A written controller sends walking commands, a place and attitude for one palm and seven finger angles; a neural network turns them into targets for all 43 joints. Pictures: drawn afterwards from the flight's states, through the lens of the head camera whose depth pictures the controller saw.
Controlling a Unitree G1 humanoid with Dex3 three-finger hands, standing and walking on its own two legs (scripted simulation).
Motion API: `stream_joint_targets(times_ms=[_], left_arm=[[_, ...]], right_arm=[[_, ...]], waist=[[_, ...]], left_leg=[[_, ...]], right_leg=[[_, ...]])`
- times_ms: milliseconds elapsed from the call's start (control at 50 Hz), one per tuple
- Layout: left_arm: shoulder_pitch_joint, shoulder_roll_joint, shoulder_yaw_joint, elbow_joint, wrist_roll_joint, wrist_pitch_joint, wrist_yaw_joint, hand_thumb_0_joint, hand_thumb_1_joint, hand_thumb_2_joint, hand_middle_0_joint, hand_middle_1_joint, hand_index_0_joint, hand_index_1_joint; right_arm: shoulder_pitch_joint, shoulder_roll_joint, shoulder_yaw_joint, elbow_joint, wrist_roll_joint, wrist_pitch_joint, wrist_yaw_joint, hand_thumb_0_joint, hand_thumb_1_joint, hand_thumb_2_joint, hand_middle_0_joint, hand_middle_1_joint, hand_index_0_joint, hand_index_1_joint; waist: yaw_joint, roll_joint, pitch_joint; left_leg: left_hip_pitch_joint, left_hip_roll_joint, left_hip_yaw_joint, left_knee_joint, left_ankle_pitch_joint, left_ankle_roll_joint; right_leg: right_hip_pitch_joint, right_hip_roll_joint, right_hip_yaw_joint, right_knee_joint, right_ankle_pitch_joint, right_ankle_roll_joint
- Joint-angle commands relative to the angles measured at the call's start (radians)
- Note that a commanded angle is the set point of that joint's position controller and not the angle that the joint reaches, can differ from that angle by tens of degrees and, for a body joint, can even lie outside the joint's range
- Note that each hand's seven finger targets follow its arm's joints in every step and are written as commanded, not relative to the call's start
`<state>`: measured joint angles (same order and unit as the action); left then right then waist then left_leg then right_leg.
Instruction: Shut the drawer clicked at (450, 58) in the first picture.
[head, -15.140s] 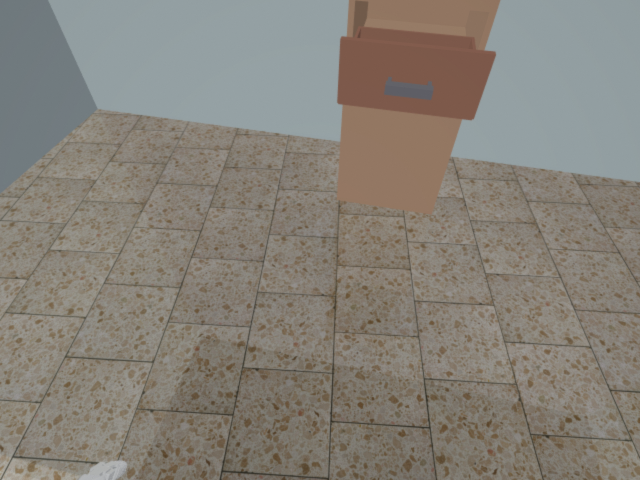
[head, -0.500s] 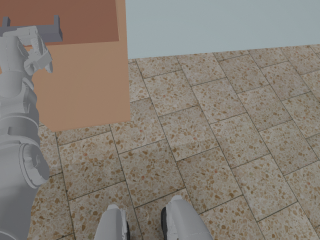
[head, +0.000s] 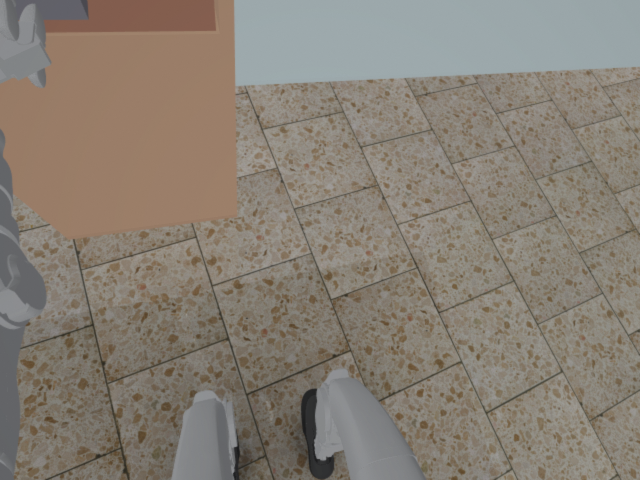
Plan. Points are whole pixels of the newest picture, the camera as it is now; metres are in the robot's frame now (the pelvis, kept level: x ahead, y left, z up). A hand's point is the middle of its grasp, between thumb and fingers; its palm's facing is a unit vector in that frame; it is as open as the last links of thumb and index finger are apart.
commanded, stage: pull the fist back off the drawer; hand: left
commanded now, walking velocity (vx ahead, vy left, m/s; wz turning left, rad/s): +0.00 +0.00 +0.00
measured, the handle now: out of the picture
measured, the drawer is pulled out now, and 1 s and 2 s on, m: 0.00 0.00 0.00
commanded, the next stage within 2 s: draw the hand back to the body in 0.78 s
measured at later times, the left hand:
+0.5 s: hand (32, 41) +0.58 +0.22 +0.08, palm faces +0.09 -1.00 -0.02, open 3.0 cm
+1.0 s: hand (32, 57) +0.55 +0.22 +0.09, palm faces +0.10 -0.99 -0.03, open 3.3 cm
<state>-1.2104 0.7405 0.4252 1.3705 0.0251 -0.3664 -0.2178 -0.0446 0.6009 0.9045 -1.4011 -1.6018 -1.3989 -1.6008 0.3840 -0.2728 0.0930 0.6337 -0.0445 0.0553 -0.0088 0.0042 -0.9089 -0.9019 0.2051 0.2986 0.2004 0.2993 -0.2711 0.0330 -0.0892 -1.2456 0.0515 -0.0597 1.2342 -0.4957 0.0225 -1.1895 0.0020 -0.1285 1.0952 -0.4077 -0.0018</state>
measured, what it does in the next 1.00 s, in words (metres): stands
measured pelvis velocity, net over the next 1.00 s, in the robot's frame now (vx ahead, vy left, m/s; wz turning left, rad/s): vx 0.04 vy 0.01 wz -0.02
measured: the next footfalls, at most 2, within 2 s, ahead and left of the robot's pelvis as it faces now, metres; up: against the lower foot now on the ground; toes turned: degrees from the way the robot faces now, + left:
none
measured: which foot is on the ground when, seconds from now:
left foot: down 0.00-1.00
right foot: down 0.00-1.00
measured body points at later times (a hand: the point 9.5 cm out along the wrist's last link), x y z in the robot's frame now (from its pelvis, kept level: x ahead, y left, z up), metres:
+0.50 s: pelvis -0.02 +0.01 +0.00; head +0.18 +0.06 +0.40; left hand +0.56 +0.28 +0.09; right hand -0.06 -0.24 -0.09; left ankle +0.03 +0.10 -0.63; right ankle +0.05 -0.13 -0.63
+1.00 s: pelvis +0.04 +0.01 +0.03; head +0.20 +0.03 +0.45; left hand +0.54 +0.27 +0.09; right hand +0.05 -0.26 -0.08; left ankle +0.03 +0.10 -0.63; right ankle +0.05 -0.13 -0.63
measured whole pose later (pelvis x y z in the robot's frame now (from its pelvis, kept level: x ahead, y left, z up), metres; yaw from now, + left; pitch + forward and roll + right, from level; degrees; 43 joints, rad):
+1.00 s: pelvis +0.04 +0.01 +0.03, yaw -1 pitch +25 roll -4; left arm -0.79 0.50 0.46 0.96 -0.09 -0.38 -0.19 0.02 0.90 0.90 -1.40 -1.60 -1.40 -1.60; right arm 0.36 -0.26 0.02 0.58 -0.02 0.11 0.03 0.01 -0.91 -0.90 0.20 0.30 0.20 0.30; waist -0.17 0.03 -0.11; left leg -1.01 0.06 0.01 1.09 -0.53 0.03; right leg -0.99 0.02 -0.06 0.98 -0.43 0.01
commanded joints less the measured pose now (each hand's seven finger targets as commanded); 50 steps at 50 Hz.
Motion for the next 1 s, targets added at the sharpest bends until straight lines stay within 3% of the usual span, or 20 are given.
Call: stream_joint_targets(times_ms=[0, 100, 140, 260, 320, 360, 400, 440, 500, 520, 640, 680, 720, 740, 760, 820, 860, 900, 940, 980], left_arm=[[-0.63, 0.224, -0.024, -0.236, -0.024, -0.031, 0.037, 0.0, 0.9, 0.9, -1.4, -1.6, -1.4, -1.6], [-0.673, 0.233, -0.036, -0.265, -0.021, -0.014, 0.041, 0.0, 0.9, 0.9, -1.4, -1.6, -1.4, -1.6], [-0.658, 0.243, -0.018, -0.238, -0.02, 0.0, 0.046, 0.0, 0.9, 0.9, -1.4, -1.6, -1.4, -1.6], [-0.676, 0.218, -0.02, -0.28, -0.004, 0.008, 0.058, 0.0, 0.9, 0.9, -1.4, -1.6, -1.4, -1.6], [-0.631, 0.187, -0.022, -0.242, -0.008, 0.024, 0.062, 0.0, 0.9, 0.9, -1.4, -1.6, -1.4, -1.6], [-0.623, 0.231, 0.015, -0.28, -0.005, 0.014, 0.066, 0.0, 0.9, 0.9, -1.4, -1.6, -1.4, -1.6], [-0.563, 0.176, -0.001, -0.287, -0.013, 0.013, 0.06, 0.0, 0.9, 0.9, -1.4, -1.6, -1.4, -1.6], [-0.52, 0.199, 0.03, -0.296, -0.02, 0.004, 0.062, 0.0, 0.9, 0.9, -1.4, -1.6, -1.4, -1.6], [-0.451, 0.126, 0.003, -0.344, -0.035, -0.006, 0.062, 0.0, 0.9, 0.9, -1.4, -1.6, -1.4, -1.6], [-0.429, 0.154, 0.033, -0.359, -0.04, -0.011, 0.066, 0.0, 0.9, 0.9, -1.4, -1.6, -1.4, -1.6], [-0.233, 0.12, 0.053, -0.404, -0.055, -0.04, 0.067, 0.0, 0.9, 0.9, -1.4, -1.6, -1.4, -1.6], [-0.193, 0.118, 0.066, -0.433, -0.066, -0.055, 0.068, 0.0, 0.9, 0.9, -1.4, -1.6, -1.4, -1.6], [-0.211, 0.079, 0.041, -0.437, -0.074, -0.066, 0.066, 0.0, 0.9, 0.9, -1.4, -1.6, -1.4, -1.6], [-0.217, 0.097, 0.062, -0.445, -0.079, -0.079, 0.07, 0.0, 0.9, 0.9, -1.4, -1.6, -1.4, -1.6], [-0.212, 0.103, 0.069, -0.466, -0.078, -0.09, 0.071, 0.0, 0.9, 0.9, -1.4, -1.6, -1.4, -1.6], [-0.158, 0.066, 0.049, -0.442, -0.083, -0.098, 0.059, 0.0, 0.9, 0.9, -1.4, -1.6, -1.4, -1.6], [-0.151, 0.037, 0.029, -0.471, -0.085, -0.106, 0.048, 0.0, 0.9, 0.9, -1.4, -1.6, -1.4, -1.6], [0.007, 0.054, 0.072, -0.573, -0.116, -0.102, 0.033, 0.0, 0.9, 0.9, -1.4, -1.6, -1.4, -1.6], [0.182, 0.031, 0.071, -0.704, -0.152, -0.078, 0.015, 0.0, 0.9, 0.9, -1.4, -1.6, -1.4, -1.6], [0.311, -0.051, 0.025, -0.806, -0.191, -0.035, 0.002, 0.0, 0.9, 0.9, -1.4, -1.6, -1.4, -1.6]], right_arm=[[0.233, -0.219, -0.059, -0.007, -0.003, -0.029, -0.021, 0.0, -0.9, -0.9, 0.2, 0.3, 0.2, 0.3], [0.242, -0.227, -0.053, 0.0, -0.007, -0.057, -0.029, 0.0, -0.9, -0.9, 0.2, 0.3, 0.2, 0.3], [0.248, -0.227, -0.05, -0.002, -0.008, -0.063, -0.027, 0.0, -0.9, -0.9, 0.2, 0.3, 0.2, 0.3], [0.264, -0.225, -0.057, -0.006, -0.015, -0.065, -0.01, 0.0, -0.9, -0.9, 0.2, 0.3, 0.2, 0.3], [0.257, -0.225, -0.06, -0.007, -0.016, -0.064, 0.0, 0.0, -0.9, -0.9, 0.2, 0.3, 0.2, 0.3], [0.264, -0.227, -0.062, -0.013, -0.018, -0.061, 0.002, 0.0, -0.9, -0.9, 0.2, 0.3, 0.2, 0.3], [0.261, -0.219, -0.07, -0.017, -0.017, -0.058, 0.01, 0.0, -0.9, -0.9, 0.2, 0.3, 0.2, 0.3], [0.261, -0.222, -0.07, -0.02, -0.017, -0.052, 0.012, 0.0, -0.9, -0.9, 0.2, 0.3, 0.2, 0.3], [0.249, -0.212, -0.08, -0.029, -0.014, -0.043, 0.023, 0.0, -0.9, -0.9, 0.2, 0.3, 0.2, 0.3], [0.25, -0.214, -0.082, -0.03, -0.014, -0.038, 0.024, 0.0, -0.9, -0.9, 0.2, 0.3, 0.2, 0.3], [0.227, -0.197, -0.094, -0.061, -0.006, -0.011, 0.031, 0.0, -0.9, -0.9, 0.2, 0.3, 0.2, 0.3], [0.219, -0.195, -0.102, -0.065, 0.0, -0.001, 0.031, 0.0, -0.9, -0.9, 0.2, 0.3, 0.2, 0.3], [0.21, -0.189, -0.105, -0.06, 0.003, 0.004, 0.03, 0.0, -0.9, -0.9, 0.2, 0.3, 0.2, 0.3], [0.213, -0.191, -0.108, -0.054, 0.001, 0.007, 0.026, 0.0, -0.9, -0.9, 0.2, 0.3, 0.2, 0.3], [0.213, -0.19, -0.111, -0.057, 0.001, 0.009, 0.026, 0.0, -0.9, -0.9, 0.2, 0.3, 0.2, 0.3], [0.208, -0.183, -0.117, -0.048, 0.003, 0.021, 0.024, 0.0, -0.9, -0.9, 0.2, 0.3, 0.2, 0.3], [0.206, -0.179, -0.119, -0.049, 0.003, 0.029, 0.024, 0.0, -0.9, -0.9, 0.2, 0.3, 0.2, 0.3], [0.2, -0.177, -0.131, -0.082, 0.011, 0.039, 0.029, 0.0, -0.9, -0.9, 0.2, 0.3, 0.2, 0.3], [0.186, -0.168, -0.138, -0.122, 0.027, 0.044, 0.033, 0.0, -0.9, -0.9, 0.2, 0.3, 0.2, 0.3], [0.158, -0.149, -0.143, -0.145, 0.049, 0.043, 0.036, 0.0, -0.9, -0.9, 0.2, 0.3, 0.2, 0.3]], waist=[[-0.104, 0.277, -0.504], [-0.105, 0.34, -0.541], [-0.105, 0.313, -0.526], [-0.09, 0.334, -0.565], [-0.085, 0.303, -0.504], [-0.064, 0.307, -0.536], [-0.053, 0.294, -0.555], [-0.034, 0.295, -0.544], [-0.017, 0.283, -0.546], [-0.004, 0.258, -0.555], [0.048, 0.203, -0.554], [0.057, 0.174, -0.553], [0.042, 0.162, -0.516], [0.042, 0.146, -0.514], [0.053, 0.159, -0.552], [0.052, 0.139, -0.533], [0.057, 0.185, -0.572], [0.119, 0.198, -0.667], [0.159, 0.212, -0.733], [0.168, 0.166, -0.682]], left_leg=[[0.418, -0.006, -0.059, -0.157, 0.16, 0.019], [0.46, 0.0, -0.083, -0.169, 0.128, 0.012], [0.434, -0.003, -0.082, -0.168, 0.117, 0.016], [0.489, -0.002, -0.104, -0.179, 0.127, 0.006], [0.453, -0.003, -0.102, -0.191, 0.065, 0.008], [0.471, -0.004, -0.103, -0.197, 0.097, 0.007], [0.502, -0.003, -0.101, -0.199, 0.128, 0.004], [0.509, -0.003, -0.101, -0.207, 0.149, 0.001], [0.556, 0.0, -0.09, -0.219, 0.189, -0.002], [0.543, -0.002, -0.083, -0.218, 0.198, 0.0], [0.539, -0.007, -0.034, -0.224, 0.317, 0.005], [0.549, -0.006, -0.026, -0.226, 0.354, 0.004], [0.543, -0.007, -0.02, -0.226, 0.354, 0.006], [0.553, -0.007, -0.022, -0.224, 0.378, 0.007], [0.57, -0.01, -0.016, -0.22, 0.411, 0.006], [0.583, -0.011, -0.007, -0.215, 0.463, 0.004], [0.638, -0.01, -0.006, -0.207, 0.543, 0.0], [0.718, -0.011, 0.002, -0.23, 0.674, -0.008], [0.789, -0.013, 0.008, -0.257, 0.799, -0.011], [0.805, -0.009, 0.021, -0.296, 0.832, -0.007]], right_leg=[[0.128, 0.041, 0.075, -0.128, 0.029, -0.01], [0.078, 0.037, 0.062, -0.111, 0.014, -0.015], [0.09, 0.038, 0.061, -0.114, 0.008, -0.014], [0.071, 0.039, 0.049, -0.107, 0.014, -0.021], [0.062, 0.038, 0.051, -0.119, -0.015, -0.02], [0.09, 0.037, 0.05, -0.115, -0.002, -0.023], [0.098, 0.037, 0.047, -0.12, 0.016, -0.023], [0.11, 0.039, 0.046, -0.118, 0.021, -0.027], [0.13, 0.04, 0.046, -0.132, 0.043, -0.026], [0.163, 0.039, 0.048, -0.135, 0.047, -0.024], [0.285, 0.045, 0.063, -0.152, 0.124, -0.024], [0.319, 0.046, 0.065, -0.156, 0.16, -0.022], [0.316, 0.046, 0.068, -0.161, 0.171, -0.018], [0.323, 0.046, 0.069, -0.16, 0.19, -0.018], [0.347, 0.046, 0.074, -0.156, 0.222, -0.018], [0.362, 0.044, 0.074, -0.155, 0.275, -0.016], [0.358, 0.043, 0.076, -0.147, 0.325, -0.018], [0.471, 0.046, 0.078, -0.161, 0.424, -0.021], [0.566, 0.049, 0.08, -0.183, 0.526, -0.022], [0.628, 0.05, 0.077, -0.226, 0.583, -0.014]])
